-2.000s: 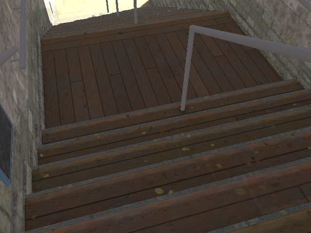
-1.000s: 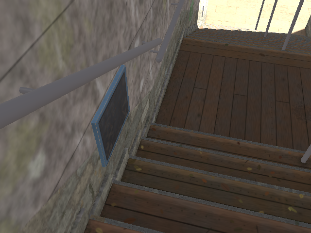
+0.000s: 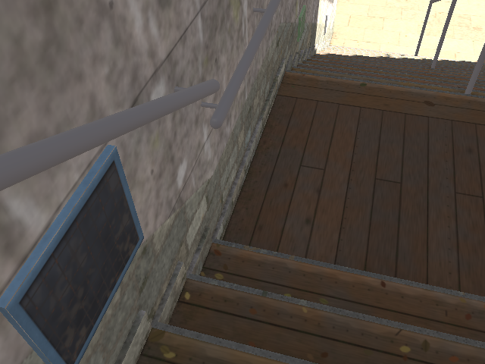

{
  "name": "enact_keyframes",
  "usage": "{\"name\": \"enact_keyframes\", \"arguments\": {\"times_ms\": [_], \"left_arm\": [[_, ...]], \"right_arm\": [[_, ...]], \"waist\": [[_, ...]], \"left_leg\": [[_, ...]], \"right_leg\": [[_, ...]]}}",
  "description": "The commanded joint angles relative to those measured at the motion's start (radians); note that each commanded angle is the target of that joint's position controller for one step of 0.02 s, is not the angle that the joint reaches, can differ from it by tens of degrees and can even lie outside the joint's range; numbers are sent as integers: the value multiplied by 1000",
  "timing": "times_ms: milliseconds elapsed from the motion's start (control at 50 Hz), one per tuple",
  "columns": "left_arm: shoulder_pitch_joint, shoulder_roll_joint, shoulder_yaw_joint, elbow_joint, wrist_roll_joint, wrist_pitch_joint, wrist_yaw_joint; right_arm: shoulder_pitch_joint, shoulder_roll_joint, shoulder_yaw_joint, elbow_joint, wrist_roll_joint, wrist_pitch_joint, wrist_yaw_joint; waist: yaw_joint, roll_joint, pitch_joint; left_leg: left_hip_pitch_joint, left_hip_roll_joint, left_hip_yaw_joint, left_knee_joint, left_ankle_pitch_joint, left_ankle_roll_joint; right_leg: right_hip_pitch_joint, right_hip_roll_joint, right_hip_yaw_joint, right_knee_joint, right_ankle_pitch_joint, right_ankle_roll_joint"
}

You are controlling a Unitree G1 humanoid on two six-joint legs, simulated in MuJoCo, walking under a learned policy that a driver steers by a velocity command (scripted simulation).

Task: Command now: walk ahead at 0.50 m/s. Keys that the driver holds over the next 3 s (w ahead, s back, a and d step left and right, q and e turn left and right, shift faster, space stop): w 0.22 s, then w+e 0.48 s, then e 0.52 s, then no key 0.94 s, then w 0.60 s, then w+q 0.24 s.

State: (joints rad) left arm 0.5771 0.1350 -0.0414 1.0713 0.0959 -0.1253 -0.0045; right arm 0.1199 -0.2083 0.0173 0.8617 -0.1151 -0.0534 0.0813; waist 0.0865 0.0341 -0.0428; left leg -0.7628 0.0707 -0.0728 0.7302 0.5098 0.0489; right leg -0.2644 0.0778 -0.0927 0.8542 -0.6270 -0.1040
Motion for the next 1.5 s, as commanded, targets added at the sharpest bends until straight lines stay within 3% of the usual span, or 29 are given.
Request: {"name": "enact_keyframes", "arguments": {"times_ms": [20,40,60,80,100,180,220,260,300,400,440,500,600,660,680,700,720,760,800,860,900,980,1060,1120,1180,1200,1260,1360,1500], "left_arm": [[114,110,-2,13,10,0,-10],[34,216,63,-37,-113,30,16],[57,234,68,-34,-108,58,22],[77,143,16,9,4,23,-13],[40,136,27,8,-6,13,-25],[47,177,59,18,5,20,-75],[3,136,47,-76,-41,20,-122],[-285,116,37,-229,-82,2,-80],[-296,129,48,-212,-14,15,-36],[-130,59,35,-99,5,39,-80],[-324,106,39,-162,8,34,-58],[-387,92,22,-150,-11,57,-61],[-655,133,32,-231,12,70,-55],[-180,244,113,-43,-29,33,-43],[27,379,161,1,-9,36,-54],[163,426,168,29,-3,43,-63],[245,390,173,43,-20,48,-73],[0,253,128,-29,-51,16,-55],[-242,90,46,-95,-19,5,-44],[-301,184,49,-172,-31,-5,-37],[-301,257,74,-213,22,-9,-39],[83,76,23,-89,-39,4,23],[-141,209,43,-236,18,42,-33],[-58,201,41,-215,-35,35,-13],[-114,193,25,-259,-40,50,-62],[110,82,16,-263,-65,51,-76],[-181,176,36,-445,-49,95,-32],[8,43,-15,-372,-67,114,-117],[-184,96,-24,-437,-80,55,-107]], "right_arm": [[-152,-56,10,-105,7,-15,24],[-220,-67,-34,-71,133,-2,-24],[-237,-49,-22,-73,152,5,-46],[-207,22,44,-130,-17,-2,12],[-172,-19,19,-113,-45,7,23],[273,-186,-61,39,23,-31,-2],[639,-224,-87,128,17,-16,8],[470,-176,-86,92,4,-24,-13],[189,53,-2,21,20,-49,-26],[247,-79,-30,43,-4,-92,-43],[405,47,12,119,21,-101,-77],[401,25,18,115,5,-69,-64],[478,-125,-29,176,25,-40,-77],[448,-168,-48,207,-26,3,-24],[586,-32,-29,238,-22,-2,18],[641,61,-5,199,4,-11,53],[337,-55,-32,84,66,-25,39],[19,-110,-37,-65,80,-75,-22],[162,-6,-19,-23,46,-81,-77],[200,5,-14,-31,44,-43,-72],[288,-38,-13,-10,56,-46,-32],[-19,-74,-3,-58,24,-22,-20],[23,-64,-11,-149,38,12,-30],[-21,-96,-24,-192,54,31,-33],[384,-225,-101,-98,106,2,-56],[384,-294,-119,-117,89,6,-35],[247,-222,-100,-147,65,-2,-2],[121,-60,-4,-79,72,-42,-13],[226,-179,5,-20,94,-55,21]], "waist": [[12,-83,179],[54,45,198],[84,9,209],[35,-149,198],[8,-112,218],[-121,45,34],[-249,221,-397],[-233,-81,-77],[-55,-112,70],[-18,-37,36],[-130,-6,43],[-112,0,73],[-189,-16,248],[9,-62,90],[31,-222,-158],[28,-329,-409],[149,-216,-228],[93,11,-14],[-119,56,50],[-168,-75,9],[-167,-56,-34],[37,-1,40],[-83,-90,73],[-6,-104,106],[-162,18,-127],[-71,302,-391],[-95,-47,-164],[28,-29,63],[-106,25,-13]], "left_leg": [[17,-6,40,-80,-42,-10],[129,-53,121,-206,-71,-22],[206,-66,130,-207,-126,-40],[134,19,13,-204,-229,-36],[89,17,19,-221,-316,-16],[844,-37,165,-402,-136,77],[1632,302,-239,-29,431,418],[1263,382,-318,-267,-383,334],[631,253,-168,-371,-568,273],[204,169,-1,-301,-495,305],[577,227,-77,-175,-599,257],[188,96,123,-91,-785,144],[523,294,-31,-18,-854,106],[404,164,153,414,-596,33],[170,51,230,854,-877,-54],[-1,-43,175,1195,-1347,-96],[-235,-71,138,1310,-1350,-105],[-451,35,-2,1091,-1134,-48],[-82,130,-93,665,-818,-6],[213,57,25,444,-591,-58],[313,0,72,471,-424,-96],[-214,63,-93,-51,-38,-121],[467,-42,64,-9,-147,-76],[348,-45,8,-365,-302,-39],[1057,95,31,-363,191,157],[1393,377,-154,-106,833,427],[927,431,-251,-244,201,391],[238,141,24,-427,-413,156],[628,232,-169,-330,-502,129]], "right_leg": [[-123,-241,352,-189,271,-158],[-86,-200,299,-184,420,-100],[-89,-196,294,-150,504,-90],[-40,-254,395,-121,373,-145],[47,-273,418,-72,461,-170],[-137,-114,212,433,734,-51],[-753,-11,90,1191,-266,123],[-1009,-128,160,992,-2,90],[-754,-256,241,523,362,32],[-377,-216,151,339,721,53],[-736,-302,284,41,934,74],[-241,-205,88,-161,1207,85],[-343,-206,93,-432,847,65],[326,-98,-67,-463,970,12],[770,-208,47,-176,1391,-151],[1039,-364,317,-140,1581,-319],[970,-387,447,-283,1487,-298],[597,-428,528,-356,770,-230],[-10,-396,415,-397,920,-234],[-336,-277,306,-413,1087,-272],[-407,-208,256,-258,1175,-214],[53,-214,453,-4,614,-145],[-583,-137,486,-64,363,-170],[-228,-150,607,90,456,-143],[-477,-19,420,610,611,16],[-776,126,183,1132,-271,124],[-1038,-10,166,1324,-156,182],[-558,-159,168,1088,240,249],[-682,-208,246,759,84,292]]}}
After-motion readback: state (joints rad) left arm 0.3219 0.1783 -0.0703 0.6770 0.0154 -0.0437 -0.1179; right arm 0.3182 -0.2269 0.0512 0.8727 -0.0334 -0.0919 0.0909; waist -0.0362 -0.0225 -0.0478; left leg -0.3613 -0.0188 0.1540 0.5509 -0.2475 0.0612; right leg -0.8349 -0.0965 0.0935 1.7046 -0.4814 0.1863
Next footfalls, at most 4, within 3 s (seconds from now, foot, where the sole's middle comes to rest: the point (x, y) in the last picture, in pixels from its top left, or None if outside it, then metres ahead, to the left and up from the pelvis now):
0.18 left None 0.26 0.13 -0.88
0.66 right None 0.54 -0.18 -1.04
1.18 left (285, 336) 0.81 -0.03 -1.19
1.50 right None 0.62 -0.20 -1.04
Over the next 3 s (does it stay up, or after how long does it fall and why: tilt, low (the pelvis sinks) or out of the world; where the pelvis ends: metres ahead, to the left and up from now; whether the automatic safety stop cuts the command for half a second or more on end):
stays up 0.90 -0.20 -0.46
